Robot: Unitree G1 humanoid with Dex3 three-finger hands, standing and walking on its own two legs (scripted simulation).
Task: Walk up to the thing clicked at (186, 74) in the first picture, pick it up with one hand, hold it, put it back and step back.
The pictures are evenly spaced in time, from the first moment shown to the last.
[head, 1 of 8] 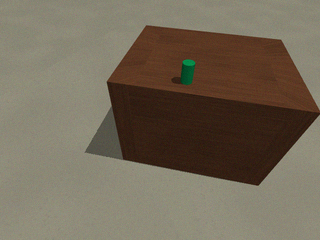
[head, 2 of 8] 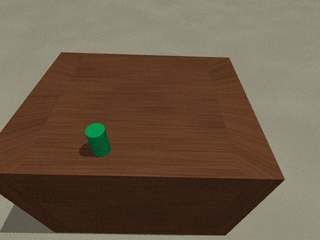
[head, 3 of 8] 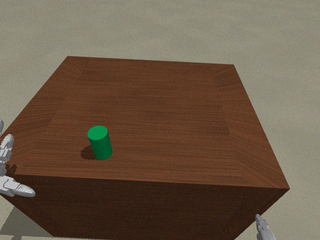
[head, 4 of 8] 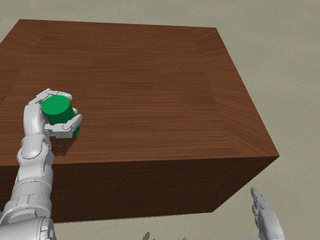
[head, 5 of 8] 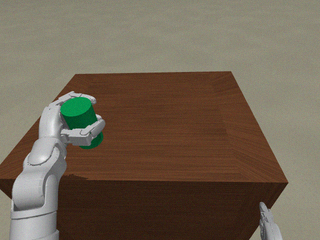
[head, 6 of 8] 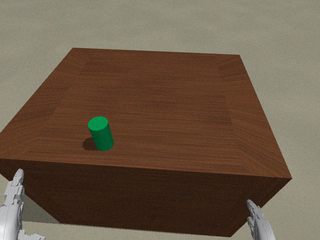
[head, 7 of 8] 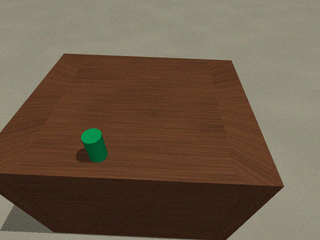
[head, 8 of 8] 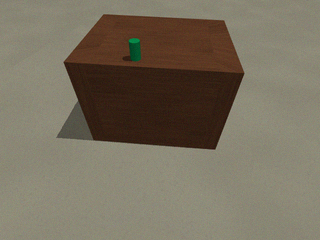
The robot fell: no
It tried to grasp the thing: yes
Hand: left
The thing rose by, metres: 0.24
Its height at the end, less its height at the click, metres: +0.00
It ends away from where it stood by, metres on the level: 0.01
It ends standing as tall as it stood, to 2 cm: yes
